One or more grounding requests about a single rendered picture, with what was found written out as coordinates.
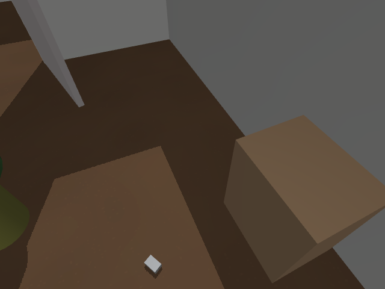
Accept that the potted plant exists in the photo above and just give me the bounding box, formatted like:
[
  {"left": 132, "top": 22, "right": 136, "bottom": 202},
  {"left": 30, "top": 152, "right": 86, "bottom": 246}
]
[{"left": 0, "top": 157, "right": 29, "bottom": 250}]

